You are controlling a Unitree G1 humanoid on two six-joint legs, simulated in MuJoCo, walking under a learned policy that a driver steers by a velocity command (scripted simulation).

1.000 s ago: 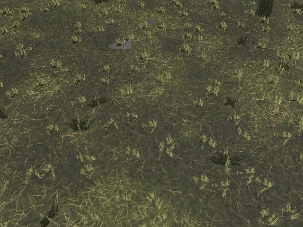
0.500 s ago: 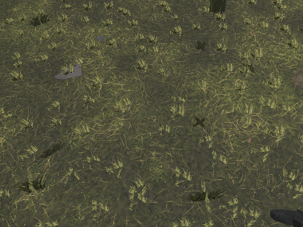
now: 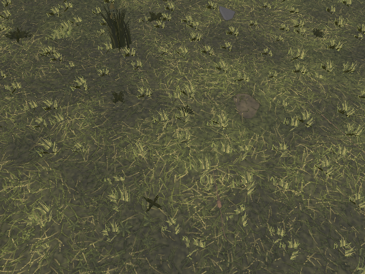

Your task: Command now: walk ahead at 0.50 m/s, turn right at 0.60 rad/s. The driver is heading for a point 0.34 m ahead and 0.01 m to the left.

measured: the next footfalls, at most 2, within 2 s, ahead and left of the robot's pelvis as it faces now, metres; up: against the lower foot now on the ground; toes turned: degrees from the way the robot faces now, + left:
right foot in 0.20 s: +0.26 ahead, -0.15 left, +0.00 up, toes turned -10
left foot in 0.64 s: +0.44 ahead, +0.04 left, +0.00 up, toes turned -11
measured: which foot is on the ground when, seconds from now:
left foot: down 0.00-0.18, up 0.20-0.62, down 0.64-1.00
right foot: up 0.00-0.18, down 0.20-1.00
